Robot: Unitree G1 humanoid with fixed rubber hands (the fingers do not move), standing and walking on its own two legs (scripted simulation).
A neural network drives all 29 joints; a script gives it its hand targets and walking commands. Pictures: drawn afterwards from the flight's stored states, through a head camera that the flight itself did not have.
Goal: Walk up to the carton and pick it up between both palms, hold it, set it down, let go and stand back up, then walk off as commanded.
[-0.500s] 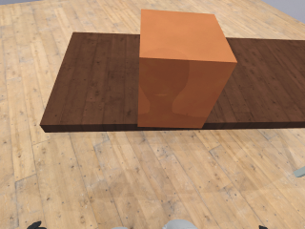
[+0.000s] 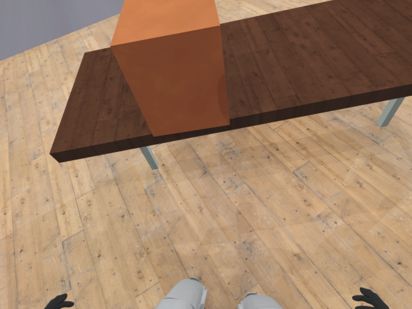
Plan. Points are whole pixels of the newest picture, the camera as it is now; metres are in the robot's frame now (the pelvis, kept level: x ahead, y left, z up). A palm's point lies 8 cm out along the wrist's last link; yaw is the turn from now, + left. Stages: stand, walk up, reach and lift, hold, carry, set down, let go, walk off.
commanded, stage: walk off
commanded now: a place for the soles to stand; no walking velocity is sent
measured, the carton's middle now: (179, 64) +0.63 +0.08 +0.13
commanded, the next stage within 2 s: none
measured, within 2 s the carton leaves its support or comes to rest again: neither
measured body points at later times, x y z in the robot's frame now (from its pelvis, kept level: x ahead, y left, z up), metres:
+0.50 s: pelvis -0.13 -0.14 -0.02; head -0.04 -0.20 +0.41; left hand +0.00 +0.18 -0.09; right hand +0.00 -0.46 -0.17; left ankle -0.07 +0.07 -0.69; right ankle -0.15 -0.26 -0.72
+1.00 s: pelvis -0.20 -0.10 -0.01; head -0.14 -0.12 +0.43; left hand -0.11 +0.25 -0.09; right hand -0.05 -0.43 -0.12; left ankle -0.16 +0.05 -0.67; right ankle -0.15 -0.26 -0.72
